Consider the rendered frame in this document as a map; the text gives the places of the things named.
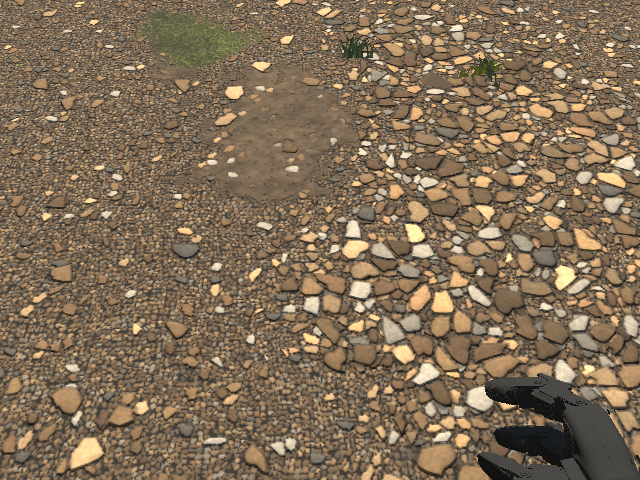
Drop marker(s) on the right robot hand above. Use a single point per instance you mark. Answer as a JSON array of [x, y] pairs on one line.
[[589, 447]]

